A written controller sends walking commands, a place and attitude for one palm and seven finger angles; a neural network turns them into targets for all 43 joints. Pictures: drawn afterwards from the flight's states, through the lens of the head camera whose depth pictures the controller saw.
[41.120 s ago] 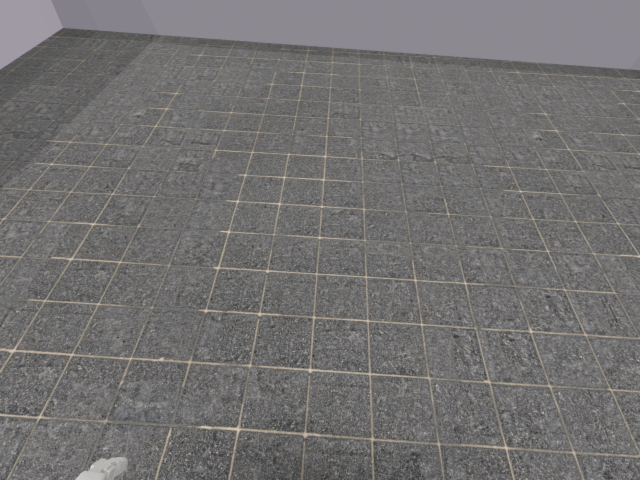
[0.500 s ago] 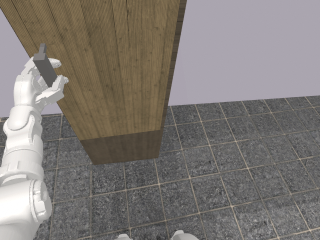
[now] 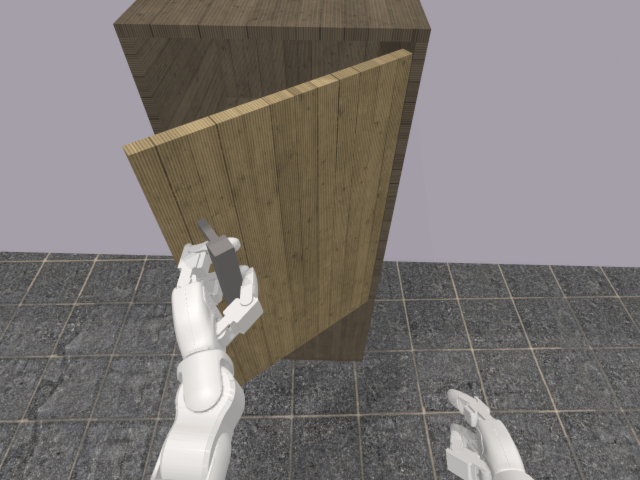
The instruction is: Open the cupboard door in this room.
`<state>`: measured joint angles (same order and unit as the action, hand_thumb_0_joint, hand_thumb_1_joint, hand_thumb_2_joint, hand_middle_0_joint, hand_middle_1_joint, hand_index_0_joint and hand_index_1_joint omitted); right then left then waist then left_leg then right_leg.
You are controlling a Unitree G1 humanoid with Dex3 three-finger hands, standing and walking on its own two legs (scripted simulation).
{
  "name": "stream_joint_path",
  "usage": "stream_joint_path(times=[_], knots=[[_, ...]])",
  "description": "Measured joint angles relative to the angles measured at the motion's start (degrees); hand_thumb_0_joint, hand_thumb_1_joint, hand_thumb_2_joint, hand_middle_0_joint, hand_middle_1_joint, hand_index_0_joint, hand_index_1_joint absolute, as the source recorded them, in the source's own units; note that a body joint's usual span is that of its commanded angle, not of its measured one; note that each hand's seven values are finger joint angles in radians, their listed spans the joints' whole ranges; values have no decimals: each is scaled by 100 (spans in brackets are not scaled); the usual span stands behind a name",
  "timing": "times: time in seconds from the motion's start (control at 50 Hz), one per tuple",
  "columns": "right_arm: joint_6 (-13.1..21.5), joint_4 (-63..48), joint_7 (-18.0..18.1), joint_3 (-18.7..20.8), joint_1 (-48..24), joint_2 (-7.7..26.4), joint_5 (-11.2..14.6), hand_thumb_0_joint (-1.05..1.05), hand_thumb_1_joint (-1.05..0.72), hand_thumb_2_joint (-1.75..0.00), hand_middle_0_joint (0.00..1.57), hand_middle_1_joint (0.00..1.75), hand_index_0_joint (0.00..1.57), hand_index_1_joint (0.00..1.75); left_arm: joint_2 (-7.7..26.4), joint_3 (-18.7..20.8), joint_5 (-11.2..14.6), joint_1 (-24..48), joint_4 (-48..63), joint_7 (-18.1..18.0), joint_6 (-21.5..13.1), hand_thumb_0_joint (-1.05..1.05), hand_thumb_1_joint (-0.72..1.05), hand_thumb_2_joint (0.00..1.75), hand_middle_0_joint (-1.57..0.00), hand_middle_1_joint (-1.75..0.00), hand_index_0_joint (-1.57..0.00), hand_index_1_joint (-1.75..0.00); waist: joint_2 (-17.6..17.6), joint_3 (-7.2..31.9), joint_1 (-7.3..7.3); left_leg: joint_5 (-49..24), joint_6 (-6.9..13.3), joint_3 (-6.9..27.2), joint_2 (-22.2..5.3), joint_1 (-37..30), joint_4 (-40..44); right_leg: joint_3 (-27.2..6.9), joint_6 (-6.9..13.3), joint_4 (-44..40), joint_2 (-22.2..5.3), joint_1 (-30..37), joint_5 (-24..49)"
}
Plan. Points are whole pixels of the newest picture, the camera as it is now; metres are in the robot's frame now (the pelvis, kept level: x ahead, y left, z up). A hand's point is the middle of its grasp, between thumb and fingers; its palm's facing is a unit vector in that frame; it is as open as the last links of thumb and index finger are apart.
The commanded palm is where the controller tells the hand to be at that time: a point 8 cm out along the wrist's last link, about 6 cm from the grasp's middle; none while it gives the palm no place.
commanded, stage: pull the door open along its arc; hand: left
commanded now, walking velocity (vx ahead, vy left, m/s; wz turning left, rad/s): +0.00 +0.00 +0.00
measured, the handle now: (221, 265) +0.35 +0.15 +0.09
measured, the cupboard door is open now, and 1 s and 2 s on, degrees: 38 50 50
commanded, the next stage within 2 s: open thumb and fingers to let go in 0.18 s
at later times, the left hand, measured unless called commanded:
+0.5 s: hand (298, 331) +0.27 +0.05 +0.09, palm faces +0.46 -0.89 -0.03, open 7.1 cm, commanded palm +0.22 +0.09 +0.08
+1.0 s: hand (294, 329) +0.27 +0.05 +0.09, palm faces +0.39 -0.92 +0.01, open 14.5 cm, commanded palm +0.23 +0.11 +0.08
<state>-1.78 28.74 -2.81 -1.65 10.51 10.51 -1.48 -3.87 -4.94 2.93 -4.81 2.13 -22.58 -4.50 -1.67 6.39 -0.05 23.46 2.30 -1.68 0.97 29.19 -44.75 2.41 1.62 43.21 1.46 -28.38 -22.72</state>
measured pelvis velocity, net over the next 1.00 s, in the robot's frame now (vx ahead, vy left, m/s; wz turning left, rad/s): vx -0.02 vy -0.05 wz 0.04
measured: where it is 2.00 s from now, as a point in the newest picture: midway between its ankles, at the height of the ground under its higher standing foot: outside the picture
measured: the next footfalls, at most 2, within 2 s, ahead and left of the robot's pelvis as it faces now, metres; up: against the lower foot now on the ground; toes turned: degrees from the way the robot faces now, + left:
none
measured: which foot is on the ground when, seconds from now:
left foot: down 0.00-1.00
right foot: down 0.00-1.00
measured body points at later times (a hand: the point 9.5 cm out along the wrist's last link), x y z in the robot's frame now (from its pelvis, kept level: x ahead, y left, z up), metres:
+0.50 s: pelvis -0.01 -0.06 +0.00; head -0.01 -0.09 +0.45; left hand +0.24 +0.09 +0.09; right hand +0.18 -0.27 -0.10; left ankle -0.01 +0.09 -0.71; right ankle -0.01 -0.10 -0.71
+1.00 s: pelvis -0.02 -0.05 +0.01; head -0.02 -0.06 +0.46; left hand +0.24 +0.10 +0.09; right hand +0.17 -0.26 -0.09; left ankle -0.01 +0.09 -0.71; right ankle -0.01 -0.10 -0.71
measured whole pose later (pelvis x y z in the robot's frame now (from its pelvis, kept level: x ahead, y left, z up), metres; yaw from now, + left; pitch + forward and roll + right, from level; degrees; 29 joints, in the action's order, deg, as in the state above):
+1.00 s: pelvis -0.02 -0.05 +0.01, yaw +2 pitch +3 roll +1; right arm -4.2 33.3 2.1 -1.1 10.1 10.4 -3.0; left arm -4.8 -10.4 -2.2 -6.4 -2.9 -29.9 -6.5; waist -1.8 4.7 0.2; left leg 19.7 -1.0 2.2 0.4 23.8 -40.2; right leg 5.4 5.0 40.2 2.6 -23.0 -20.8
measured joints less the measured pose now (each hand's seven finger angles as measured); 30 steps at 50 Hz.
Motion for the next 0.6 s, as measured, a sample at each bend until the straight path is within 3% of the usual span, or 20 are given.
stream_joint_path(times=[0.06, 0.14, 0.28, 0.44, 0.6], knots=[[-151, -39, -5, -45, -79, -94, -93, 0, -90, -90, 20, 30, 20, 29, -226, -464, -439, -353, 338, -542, 294, 3, 64, 72, -27, -128, -31, -130, 3, 17, -4, 3, -54, 71, -3, -91, -5, 71, 60, 27, 5, 101, -41], [-358, -35, 34, -96, -130, -191, -154, 1, -90, -90, 21, 30, 20, 29, -37, -902, -806, -676, 580, -778, 547, 1, 63, 72, -29, -127, -30, -131, -9, 29, 34, 14, -142, 149, -39, -240, 2, 147, 157, 48, 42, 251, -90], [-459, 126, 163, -101, -90, -111, -138, 1, -90, -90, 21, 30, 20, 29, 68, -1065, -637, -959, 678, -819, 610, 1, 62, 72, -29, -127, -31, -131, -82, -20, 113, -7, -296, 307, -101, -519, 86, 298, 303, -19, 112, 558, -128], [-398, 411, 389, 20, -61, 60, -198, 1, -90, -90, 20, 30, 20, 29, -124, -705, -646, -472, 92, -990, 359, 0, 58, 77, -33, -130, -34, -131, -34, -114, 7, -194, -365, 450, -102, -479, 233, 441, 435, -74, 120, 515, -51], [-327, 443, 465, 77, 25, 78, -175, 1, -90, -90, 20, 30, 20, 29, -23, -438, -586, -373, -154, -777, 21, 0, 29, 65, -34, -128, -34, -128, -9, -152, 33, -337, -315, 477, -111, -494, 414, 450, 502, -190, 143, 497, 59]])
